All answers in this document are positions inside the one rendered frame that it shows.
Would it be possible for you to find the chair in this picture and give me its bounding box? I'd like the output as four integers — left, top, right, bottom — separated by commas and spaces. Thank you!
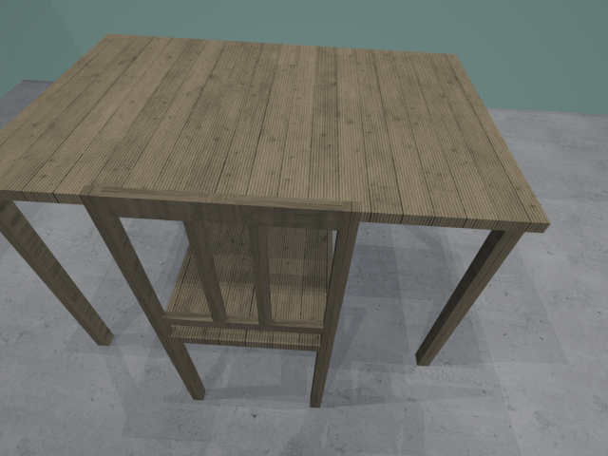
78, 185, 362, 408

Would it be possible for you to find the table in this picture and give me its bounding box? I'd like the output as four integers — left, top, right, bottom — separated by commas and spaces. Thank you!
0, 33, 551, 366

